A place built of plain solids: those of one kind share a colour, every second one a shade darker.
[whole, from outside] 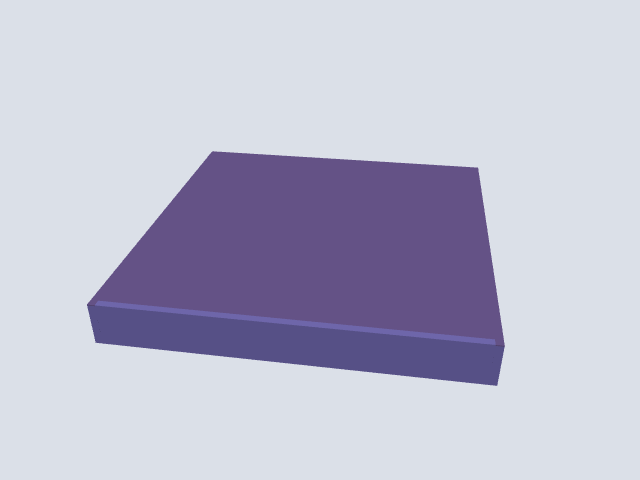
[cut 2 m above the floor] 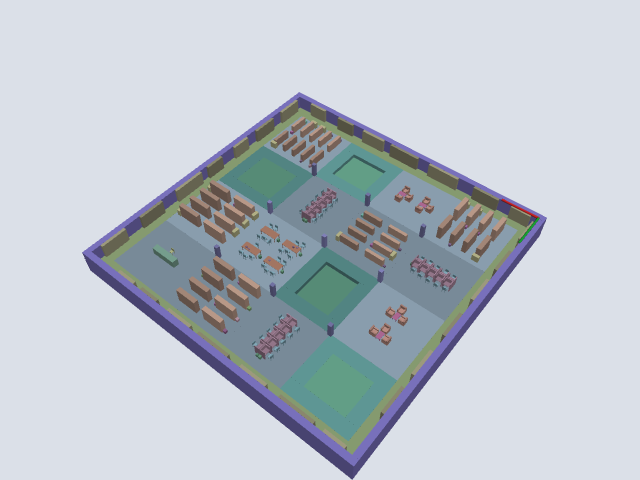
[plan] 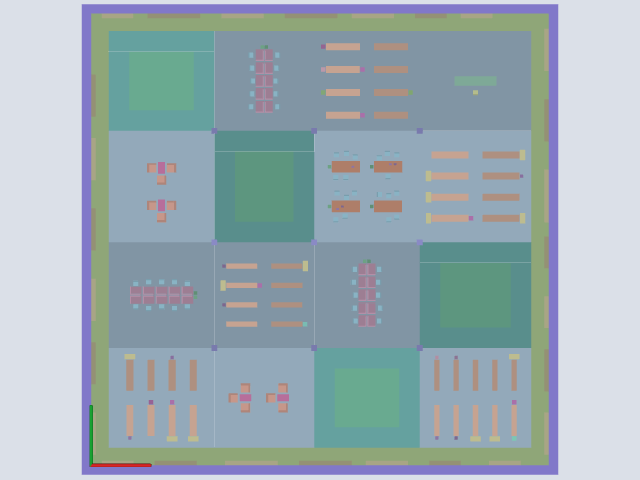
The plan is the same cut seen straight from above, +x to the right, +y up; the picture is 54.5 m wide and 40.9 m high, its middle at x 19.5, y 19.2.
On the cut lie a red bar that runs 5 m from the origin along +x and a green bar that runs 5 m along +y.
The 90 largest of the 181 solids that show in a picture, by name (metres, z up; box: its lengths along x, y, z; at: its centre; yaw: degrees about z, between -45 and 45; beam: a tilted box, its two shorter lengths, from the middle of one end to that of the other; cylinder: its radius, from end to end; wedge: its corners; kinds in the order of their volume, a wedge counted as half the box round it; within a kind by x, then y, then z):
{
 "floor_bay_1": {"box": [9.0, 8.5, 1.5], "at": [6.0, 5.75, -0.75]},
 "floor_bay_2": {"box": [9.0, 9.0, 1.5], "at": [6.0, 14.5, -0.75]},
 "floor_bay_3": {"box": [9.0, 9.5, 1.5], "at": [6.0, 23.75, -0.75]},
 "floor_bay_4": {"box": [8.5, 8.5, 1.5], "at": [14.75, 5.75, -0.75]},
 "floor_bay_5": {"box": [8.5, 9.0, 1.5], "at": [14.75, 14.5, -0.75]},
 "floor_bay_6": {"box": [8.5, 8.5, 1.5], "at": [14.75, 32.75, -0.75]},
 "floor_bay_7": {"box": [9.0, 9.0, 1.5], "at": [23.5, 14.5, -0.75]},
 "floor_bay_8": {"box": [9.0, 9.5, 1.5], "at": [23.5, 23.75, -0.75]},
 "floor_bay_9": {"box": [9.0, 8.5, 1.5], "at": [23.5, 32.75, -0.75]},
 "floor_bay_10": {"box": [9.5, 8.5, 1.5], "at": [32.75, 5.75, -0.75]},
 "floor_bay_11": {"box": [9.5, 9.5, 1.5], "at": [32.75, 23.75, -0.75]},
 "floor_bay_12": {"box": [9.5, 8.5, 1.5], "at": [32.75, 32.75, -0.75]},
 "wall_1": {"box": [0.8, 38.5, 4.8], "at": [-0.4, 19.25, 0.9]},
 "wall_2": {"box": [40.6, 0.8, 4.8], "at": [19.5, -0.4, 0.9]},
 "wall_3": {"box": [40.6, 0.8, 4.8], "at": [19.5, 38.9, 0.9]},
 "wall_4": {"box": [0.8, 38.5, 4.8], "at": [39.4, 19.25, 0.9]},
 "floor_aisle_1": {"box": [1.5, 35.5, 1.5], "at": [0.75, 19.25, -0.75]},
 "floor_aisle_2": {"box": [39.0, 1.5, 1.5], "at": [19.5, 0.75, -0.75]},
 "floor_aisle_3": {"box": [39.0, 1.5, 1.5], "at": [19.5, 37.75, -0.75]},
 "floor_aisle_4": {"box": [1.5, 35.5, 1.5], "at": [38.25, 19.25, -0.75]},
 "floor_rim_1": {"box": [1.75, 5.0, 1.5], "at": [2.37, 32.75, -0.75]},
 "floor_rim_2": {"box": [9.0, 1.75, 1.5], "at": [6.0, 29.37, -0.75]},
 "floor_rim_3": {"box": [9.0, 1.75, 1.5], "at": [6.0, 36.13, -0.75]},
 "floor_rim_4": {"box": [1.75, 5.0, 1.5], "at": [9.63, 32.75, -0.75]},
 "floor_rim_5": {"box": [1.75, 6.0, 1.5], "at": [11.37, 23.75, -0.75]},
 "floor_rim_6": {"box": [8.5, 1.75, 1.5], "at": [14.75, 19.87, -0.75]},
 "floor_rim_7": {"box": [8.5, 1.75, 1.5], "at": [14.75, 27.63, -0.75]},
 "floor_rim_8": {"box": [1.75, 6.0, 1.5], "at": [18.13, 23.75, -0.75]},
 "floor_rim_9": {"box": [1.75, 5.0, 1.5], "at": [19.87, 5.75, -0.75]},
 "floor_rim_10": {"box": [9.0, 1.75, 1.5], "at": [23.5, 2.37, -0.75]},
 "floor_rim_11": {"box": [9.0, 1.75, 1.5], "at": [23.5, 9.13, -0.75]},
 "floor_rim_12": {"box": [1.75, 5.0, 1.5], "at": [27.13, 5.75, -0.75]},
 "floor_rim_13": {"box": [1.75, 5.5, 1.5], "at": [28.87, 14.5, -0.75]},
 "floor_rim_14": {"box": [9.5, 1.75, 1.5], "at": [32.75, 10.87, -0.75]},
 "floor_rim_15": {"box": [9.5, 1.75, 1.5], "at": [32.75, 18.13, -0.75]},
 "floor_rim_16": {"box": [1.75, 5.5, 1.5], "at": [36.63, 14.5, -0.75]},
 "ceil_hall_1": {"box": [40.6, 40.1, 0.1], "at": [19.5, 19.25, 3.25]},
 "floor_well_1": {"box": [5.5, 5.0, 1.5], "at": [6.0, 32.75, -0.75]},
 "floor_well_2": {"box": [5.0, 6.0, 0.84], "at": [14.75, 23.75, -1.08]},
 "floor_well_3": {"box": [5.5, 5.0, 0.92], "at": [23.5, 5.75, -1.04]},
 "floor_well_4": {"box": [6.0, 5.5, 1.5], "at": [32.75, 14.5, -0.75]},
 "range_1": {"box": [0.6, 2.65, 2.1], "at": [3.3, 3.83, 1.05]},
 "range_2": {"box": [0.6, 2.65, 2.1], "at": [3.3, 7.67, 1.05]},
 "range_3": {"box": [0.6, 2.65, 2.1], "at": [5.1, 3.83, 1.05]},
 "range_4": {"box": [0.6, 2.65, 2.1], "at": [5.1, 7.67, 1.05]},
 "range_5": {"box": [0.6, 2.65, 2.1], "at": [6.9, 3.83, 1.05]},
 "range_6": {"box": [0.6, 2.65, 2.1], "at": [6.9, 7.67, 1.05]},
 "range_7": {"box": [0.6, 2.65, 2.1], "at": [8.7, 3.83, 1.05]},
 "range_8": {"box": [0.6, 2.65, 2.1], "at": [8.7, 7.67, 1.05]},
 "range_9": {"box": [2.9, 0.6, 2.1], "at": [21.45, 29.82, 1.05]},
 "range_10": {"box": [2.9, 0.6, 2.1], "at": [21.45, 31.77, 1.05]},
 "range_11": {"box": [2.9, 0.6, 2.1], "at": [21.45, 33.73, 1.05]},
 "range_12": {"box": [2.9, 0.6, 2.1], "at": [21.45, 35.67, 1.05]},
 "range_13": {"box": [2.9, 0.6, 2.1], "at": [25.55, 29.82, 1.05]},
 "range_14": {"box": [2.9, 0.6, 2.1], "at": [25.55, 31.77, 1.05]},
 "range_15": {"box": [2.9, 0.6, 2.1], "at": [25.55, 33.73, 1.05]},
 "range_16": {"box": [2.9, 0.6, 2.1], "at": [25.55, 35.67, 1.05]},
 "range_17": {"box": [3.15, 0.6, 2.1], "at": [30.57, 21.05, 1.05]},
 "range_18": {"box": [3.15, 0.6, 2.1], "at": [30.57, 22.85, 1.05]},
 "range_19": {"box": [3.15, 0.6, 2.1], "at": [30.57, 24.65, 1.05]},
 "range_20": {"box": [3.15, 0.6, 2.1], "at": [30.57, 26.45, 1.05]},
 "range_21": {"box": [3.15, 0.6, 2.1], "at": [34.92, 21.05, 1.05]},
 "range_22": {"box": [3.15, 0.6, 2.1], "at": [34.92, 22.85, 1.05]},
 "range_23": {"box": [3.15, 0.6, 2.1], "at": [34.92, 24.65, 1.05]},
 "range_24": {"box": [3.15, 0.6, 2.1], "at": [34.92, 26.45, 1.05]},
 "wallshelf_1": {"box": [0.4, 3.6, 2.1], "at": [0.2, 2.7, 1.05]},
 "wallshelf_2": {"box": [0.4, 3.6, 2.1], "at": [0.2, 8.7, 1.05]},
 "wallshelf_3": {"box": [0.4, 3.6, 2.1], "at": [0.2, 14.1, 1.05]},
 "wallshelf_4": {"box": [0.4, 3.6, 2.1], "at": [0.2, 20.1, 1.05]},
 "wallshelf_5": {"box": [0.4, 3.6, 2.1], "at": [0.2, 26.1, 1.05]},
 "wallshelf_6": {"box": [0.4, 3.6, 2.1], "at": [0.2, 31.5, 1.05]},
 "wallshelf_7": {"box": [2.7, 0.4, 2.1], "at": [2.25, 0.2, 1.05]},
 "wallshelf_8": {"box": [2.7, 0.4, 2.1], "at": [2.25, 38.3, 1.05]},
 "wallshelf_9": {"box": [4.5, 0.4, 2.1], "at": [7.05, 38.3, 1.05]},
 "wallshelf_10": {"box": [3.6, 0.4, 2.1], "at": [7.2, 0.2, 1.05]},
 "wallshelf_11": {"box": [3.6, 0.4, 2.1], "at": [12.9, 38.3, 1.05]},
 "wallshelf_12": {"box": [4.5, 0.4, 2.1], "at": [13.65, 0.2, 1.05]},
 "wallshelf_13": {"box": [4.5, 0.4, 2.1], "at": [18.75, 38.3, 1.05]},
 "wallshelf_14": {"box": [4.5, 0.4, 2.1], "at": [19.95, 0.2, 1.05]},
 "wallshelf_15": {"box": [3.6, 0.4, 2.1], "at": [24.0, 38.3, 1.05]},
 "wallshelf_16": {"box": [3.6, 0.4, 2.1], "at": [25.2, 0.2, 1.05]},
 "wallshelf_17": {"box": [2.7, 0.4, 2.1], "at": [28.95, 38.3, 1.05]},
 "wallshelf_18": {"box": [2.7, 0.4, 2.1], "at": [30.15, 0.2, 1.05]},
 "wallshelf_19": {"box": [2.7, 0.4, 2.1], "at": [35.25, 0.2, 1.05]},
 "wallshelf_20": {"box": [0.4, 3.6, 2.1], "at": [38.8, 2.7, 1.05]},
 "wallshelf_21": {"box": [0.4, 3.6, 2.1], "at": [38.8, 8.1, 1.05]},
 "wallshelf_22": {"box": [0.4, 4.5, 2.1], "at": [38.8, 22.95, 1.05]},
 "wallshelf_23": {"box": [0.4, 3.6, 2.1], "at": [38.8, 29.4, 1.05]},
 "wallshelf_24": {"box": [0.4, 3.6, 2.1], "at": [38.8, 35.4, 1.05]},
 "desk_counter_1": {"box": [3.6, 0.8, 1.05], "at": [32.75, 32.75, 0.53]}
}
